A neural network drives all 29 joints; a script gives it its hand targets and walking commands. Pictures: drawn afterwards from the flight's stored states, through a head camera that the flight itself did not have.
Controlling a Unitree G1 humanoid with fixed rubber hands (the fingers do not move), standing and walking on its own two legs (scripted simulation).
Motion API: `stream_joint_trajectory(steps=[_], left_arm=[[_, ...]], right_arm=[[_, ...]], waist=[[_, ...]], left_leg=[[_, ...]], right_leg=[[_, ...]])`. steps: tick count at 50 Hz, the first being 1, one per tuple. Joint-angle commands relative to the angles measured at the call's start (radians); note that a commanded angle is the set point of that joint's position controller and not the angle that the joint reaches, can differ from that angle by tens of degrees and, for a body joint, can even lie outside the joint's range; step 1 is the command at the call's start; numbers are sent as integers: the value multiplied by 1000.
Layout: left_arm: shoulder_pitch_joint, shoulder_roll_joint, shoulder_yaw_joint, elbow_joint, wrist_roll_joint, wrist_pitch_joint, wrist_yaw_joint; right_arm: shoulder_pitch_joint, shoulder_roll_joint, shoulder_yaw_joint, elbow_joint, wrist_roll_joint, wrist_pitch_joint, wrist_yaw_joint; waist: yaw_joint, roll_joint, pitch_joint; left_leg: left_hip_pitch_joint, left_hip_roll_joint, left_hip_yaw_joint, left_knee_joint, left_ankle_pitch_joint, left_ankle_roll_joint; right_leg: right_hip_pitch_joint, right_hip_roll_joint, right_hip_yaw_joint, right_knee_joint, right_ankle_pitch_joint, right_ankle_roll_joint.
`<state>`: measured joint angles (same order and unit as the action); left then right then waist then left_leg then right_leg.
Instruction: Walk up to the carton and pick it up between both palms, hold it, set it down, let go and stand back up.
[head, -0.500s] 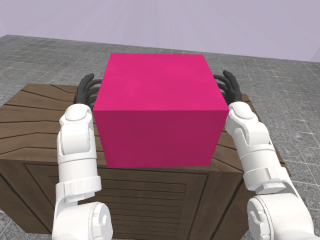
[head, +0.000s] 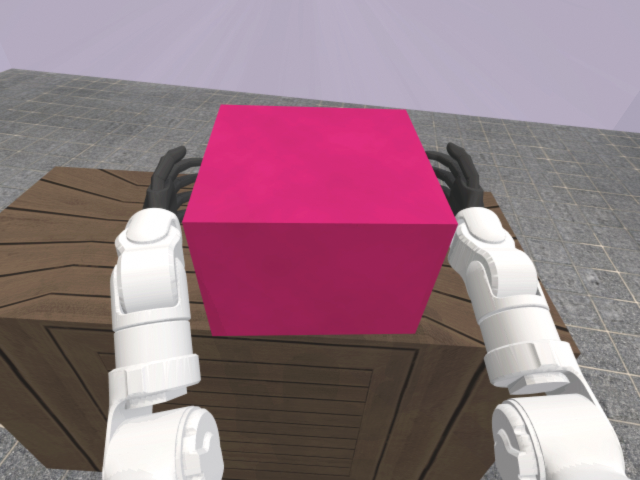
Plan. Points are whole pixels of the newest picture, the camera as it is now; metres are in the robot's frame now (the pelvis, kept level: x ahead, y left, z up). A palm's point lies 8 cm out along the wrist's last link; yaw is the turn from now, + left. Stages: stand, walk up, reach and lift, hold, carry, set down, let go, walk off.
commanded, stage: hold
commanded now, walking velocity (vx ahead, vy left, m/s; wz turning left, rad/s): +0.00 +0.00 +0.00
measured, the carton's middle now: (315, 215) +0.41 +0.01 +0.17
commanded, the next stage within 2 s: none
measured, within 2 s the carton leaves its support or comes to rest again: neither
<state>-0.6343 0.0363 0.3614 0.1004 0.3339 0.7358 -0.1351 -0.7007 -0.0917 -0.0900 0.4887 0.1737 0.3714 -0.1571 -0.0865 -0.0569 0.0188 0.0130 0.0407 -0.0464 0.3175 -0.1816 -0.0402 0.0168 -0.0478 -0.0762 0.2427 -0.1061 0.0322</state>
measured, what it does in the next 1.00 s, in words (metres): stands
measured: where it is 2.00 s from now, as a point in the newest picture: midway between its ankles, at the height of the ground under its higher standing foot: outside the picture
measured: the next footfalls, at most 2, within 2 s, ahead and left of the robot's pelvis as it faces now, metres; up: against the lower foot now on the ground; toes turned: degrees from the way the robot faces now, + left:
none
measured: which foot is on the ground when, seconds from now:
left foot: down 0.00-1.00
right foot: down 0.00-1.00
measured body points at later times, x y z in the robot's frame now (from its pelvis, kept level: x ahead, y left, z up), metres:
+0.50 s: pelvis +0.00 -0.01 +0.00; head -0.05 +0.02 +0.45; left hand +0.38 +0.18 +0.21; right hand +0.38 -0.17 +0.21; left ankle +0.01 +0.14 -0.75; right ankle +0.03 -0.14 -0.75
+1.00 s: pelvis +0.00 +0.00 +0.00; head -0.05 +0.02 +0.45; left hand +0.38 +0.18 +0.21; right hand +0.38 -0.18 +0.21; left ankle +0.01 +0.14 -0.75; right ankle +0.03 -0.14 -0.75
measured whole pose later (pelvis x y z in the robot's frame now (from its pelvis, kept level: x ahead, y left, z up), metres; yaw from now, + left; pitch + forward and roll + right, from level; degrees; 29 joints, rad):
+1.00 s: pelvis +0.00 +0.00 +0.00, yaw +0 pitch -8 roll -1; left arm -0.64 0.03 0.36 0.11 0.33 0.73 -0.12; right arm -0.71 -0.11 -0.08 0.51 0.17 0.36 -0.15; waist -0.08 -0.04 0.02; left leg 0.01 0.04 -0.04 0.31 -0.18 -0.04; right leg 0.01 -0.04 -0.07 0.25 -0.11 0.03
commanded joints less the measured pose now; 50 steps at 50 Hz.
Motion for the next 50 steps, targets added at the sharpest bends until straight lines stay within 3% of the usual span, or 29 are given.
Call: stream_joint_trajectory(steps=[1,8,16,25,31,38,50], left_arm=[[-588,-447,-420,-79,-158,-48,-126],[-609,-449,-436,-99,-186,-67,-113],[-588,-416,-380,-52,-155,-54,-135],[-608,-429,-415,-89,-177,-66,-144],[-588,-433,-410,-77,-157,-53,-142],[-601,-453,-435,-102,-172,-57,-128],[-594,-432,-402,-70,-161,-55,-126]], right_arm=[[-657,445,324,-229,78,-52,163],[-697,477,357,-268,90,-66,155],[-666,496,365,-226,80,-49,134],[-662,492,357,-273,89,-53,119],[-637,461,336,-238,78,-45,135],[-669,452,332,-263,87,-61,153],[-675,479,352,-233,80,-58,151]], waist=[[-8,108,-286],[1,81,-357],[10,42,-301],[-18,74,-333],[-15,95,-279],[-14,111,-316],[7,66,-310]], left_leg=[[-70,-95,93,-65,234,-19],[-36,-105,98,-36,296,-9],[-78,-112,110,-61,225,14],[-41,-116,105,-36,290,-9],[-56,-104,99,-56,256,-16],[-39,-98,94,-46,287,-26],[-67,-105,105,-57,242,3]], right_leg=[[169,111,-31,2,25,-26],[180,113,-25,7,85,-18],[206,99,-16,-3,95,-7],[208,105,-23,4,134,-5],[179,108,-29,-4,55,-17],[169,115,-34,3,49,-24],[190,106,-22,-1,66,-17]])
